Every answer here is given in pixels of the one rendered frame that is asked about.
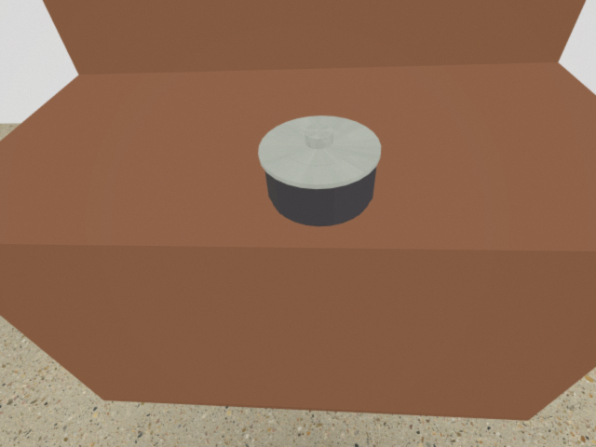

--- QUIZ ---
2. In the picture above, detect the lid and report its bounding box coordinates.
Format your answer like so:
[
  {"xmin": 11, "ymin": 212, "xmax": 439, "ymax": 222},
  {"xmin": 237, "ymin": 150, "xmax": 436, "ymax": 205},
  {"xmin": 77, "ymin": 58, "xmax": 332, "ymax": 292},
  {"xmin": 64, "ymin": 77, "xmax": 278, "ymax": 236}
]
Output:
[{"xmin": 258, "ymin": 115, "xmax": 381, "ymax": 189}]

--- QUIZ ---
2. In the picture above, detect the knob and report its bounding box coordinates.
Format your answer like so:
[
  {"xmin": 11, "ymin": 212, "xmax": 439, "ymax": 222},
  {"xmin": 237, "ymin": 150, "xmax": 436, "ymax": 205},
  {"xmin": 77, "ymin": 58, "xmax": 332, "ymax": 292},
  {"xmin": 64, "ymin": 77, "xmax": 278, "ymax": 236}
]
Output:
[{"xmin": 305, "ymin": 124, "xmax": 333, "ymax": 149}]

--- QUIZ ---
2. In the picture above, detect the table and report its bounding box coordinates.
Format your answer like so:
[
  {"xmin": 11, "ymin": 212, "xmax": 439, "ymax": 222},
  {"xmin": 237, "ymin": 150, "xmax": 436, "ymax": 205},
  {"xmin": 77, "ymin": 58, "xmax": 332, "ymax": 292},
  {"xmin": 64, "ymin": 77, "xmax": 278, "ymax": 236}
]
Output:
[{"xmin": 0, "ymin": 0, "xmax": 596, "ymax": 421}]

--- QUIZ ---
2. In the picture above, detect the pot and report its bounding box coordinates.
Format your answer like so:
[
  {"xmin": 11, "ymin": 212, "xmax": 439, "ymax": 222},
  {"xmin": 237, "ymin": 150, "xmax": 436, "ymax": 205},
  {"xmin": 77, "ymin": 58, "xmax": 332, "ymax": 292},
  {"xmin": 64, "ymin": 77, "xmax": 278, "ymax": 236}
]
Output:
[{"xmin": 265, "ymin": 167, "xmax": 376, "ymax": 226}]

